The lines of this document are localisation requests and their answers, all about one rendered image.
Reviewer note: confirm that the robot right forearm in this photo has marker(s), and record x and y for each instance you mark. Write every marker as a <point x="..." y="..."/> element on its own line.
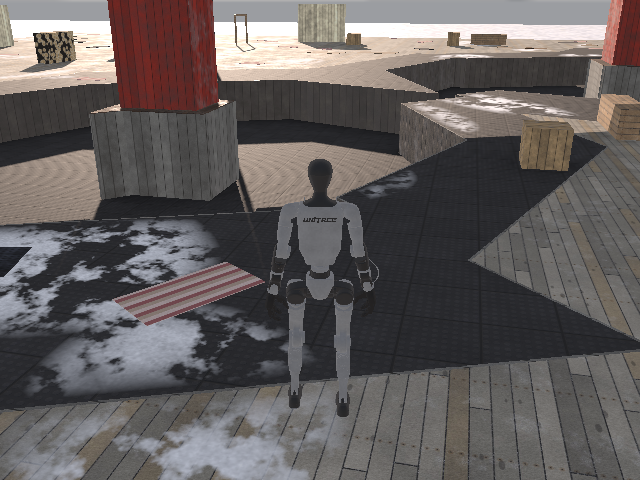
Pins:
<point x="364" y="271"/>

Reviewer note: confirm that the robot left upper arm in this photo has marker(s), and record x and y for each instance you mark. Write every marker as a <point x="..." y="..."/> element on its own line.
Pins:
<point x="288" y="212"/>

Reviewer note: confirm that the robot torso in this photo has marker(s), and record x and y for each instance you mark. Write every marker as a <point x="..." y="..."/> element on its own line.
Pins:
<point x="320" y="235"/>

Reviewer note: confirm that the robot right foot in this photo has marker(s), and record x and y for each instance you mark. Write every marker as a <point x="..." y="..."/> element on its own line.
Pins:
<point x="342" y="408"/>

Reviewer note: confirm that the robot left forearm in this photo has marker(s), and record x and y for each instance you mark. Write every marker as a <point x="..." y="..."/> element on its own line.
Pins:
<point x="276" y="273"/>

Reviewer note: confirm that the right robot hand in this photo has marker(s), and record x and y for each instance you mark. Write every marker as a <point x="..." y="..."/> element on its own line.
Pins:
<point x="370" y="302"/>

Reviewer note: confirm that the left robot hand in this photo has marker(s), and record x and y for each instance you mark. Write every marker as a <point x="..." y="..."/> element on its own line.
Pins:
<point x="271" y="307"/>

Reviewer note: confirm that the robot right upper arm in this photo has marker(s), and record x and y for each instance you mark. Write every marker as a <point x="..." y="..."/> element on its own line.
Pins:
<point x="352" y="213"/>

